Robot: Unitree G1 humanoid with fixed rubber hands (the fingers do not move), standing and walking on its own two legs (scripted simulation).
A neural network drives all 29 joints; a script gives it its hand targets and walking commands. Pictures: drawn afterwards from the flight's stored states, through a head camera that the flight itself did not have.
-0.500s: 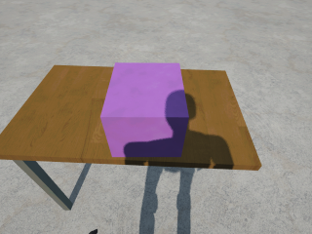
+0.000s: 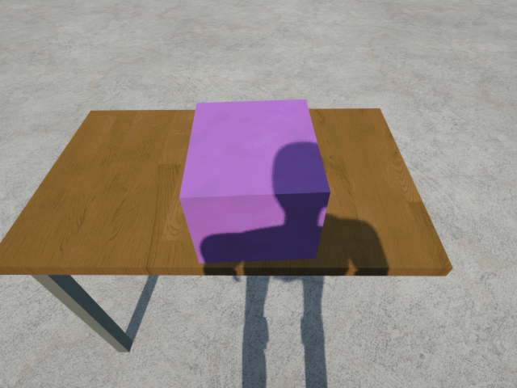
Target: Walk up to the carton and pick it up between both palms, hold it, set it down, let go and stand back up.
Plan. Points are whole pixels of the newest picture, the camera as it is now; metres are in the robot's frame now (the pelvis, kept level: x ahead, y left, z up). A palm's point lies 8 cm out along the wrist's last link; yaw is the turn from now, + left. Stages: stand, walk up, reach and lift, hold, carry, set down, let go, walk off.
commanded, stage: walk up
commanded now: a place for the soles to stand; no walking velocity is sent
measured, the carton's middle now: (254, 178) +0.52 +0.03 +0.01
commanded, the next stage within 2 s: none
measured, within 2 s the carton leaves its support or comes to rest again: neither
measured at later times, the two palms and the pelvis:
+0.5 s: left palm out of the picture +0.11 +0.23 -0.12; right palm out of the picture +0.04 -0.21 -0.14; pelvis -0.01 +0.03 -0.01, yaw -5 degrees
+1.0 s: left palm out of the picture +0.09 +0.23 -0.12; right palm out of the picture +0.04 -0.22 -0.14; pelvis +0.00 +0.02 -0.01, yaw -6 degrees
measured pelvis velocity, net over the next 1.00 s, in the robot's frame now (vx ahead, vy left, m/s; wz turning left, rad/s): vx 0.00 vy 0.02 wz -0.10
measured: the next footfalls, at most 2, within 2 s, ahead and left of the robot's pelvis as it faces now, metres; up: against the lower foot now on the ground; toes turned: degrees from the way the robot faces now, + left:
left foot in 1.96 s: +0.07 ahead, +0.16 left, +0.00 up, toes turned -2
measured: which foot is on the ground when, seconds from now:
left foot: down 0.00-1.00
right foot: down 0.00-1.00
